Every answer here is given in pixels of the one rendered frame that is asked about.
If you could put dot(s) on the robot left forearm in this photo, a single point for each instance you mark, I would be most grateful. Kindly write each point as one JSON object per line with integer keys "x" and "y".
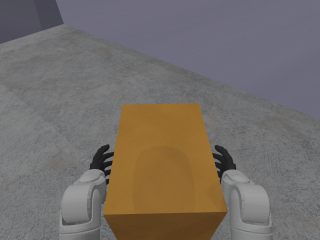
{"x": 80, "y": 207}

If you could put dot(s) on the robot right hand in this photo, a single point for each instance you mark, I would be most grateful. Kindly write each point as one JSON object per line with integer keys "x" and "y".
{"x": 226, "y": 161}

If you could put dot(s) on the carton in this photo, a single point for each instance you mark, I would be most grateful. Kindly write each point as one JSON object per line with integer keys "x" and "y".
{"x": 163, "y": 183}

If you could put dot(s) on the robot left hand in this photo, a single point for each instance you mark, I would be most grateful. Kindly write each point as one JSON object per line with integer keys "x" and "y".
{"x": 99, "y": 158}

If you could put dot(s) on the robot right forearm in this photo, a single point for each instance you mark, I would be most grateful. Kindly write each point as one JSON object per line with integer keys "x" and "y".
{"x": 249, "y": 207}

